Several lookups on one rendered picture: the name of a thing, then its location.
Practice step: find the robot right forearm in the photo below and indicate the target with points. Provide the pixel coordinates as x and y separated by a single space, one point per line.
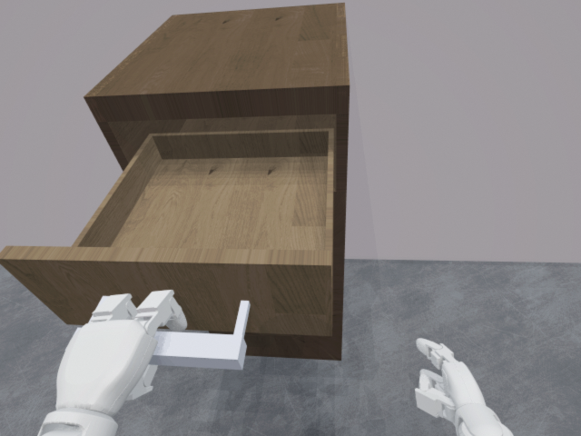
478 420

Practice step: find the drawer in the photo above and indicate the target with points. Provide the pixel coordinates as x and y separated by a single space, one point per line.
217 217

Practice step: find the robot left forearm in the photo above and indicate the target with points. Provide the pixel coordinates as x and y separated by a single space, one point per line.
77 422

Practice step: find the right robot hand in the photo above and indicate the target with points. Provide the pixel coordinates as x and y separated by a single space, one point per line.
442 396

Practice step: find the handle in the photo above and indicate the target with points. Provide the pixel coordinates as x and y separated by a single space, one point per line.
201 350

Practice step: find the left robot hand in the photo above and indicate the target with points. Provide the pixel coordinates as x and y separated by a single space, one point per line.
107 361

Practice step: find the cabinet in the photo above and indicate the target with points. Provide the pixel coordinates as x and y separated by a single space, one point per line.
281 68

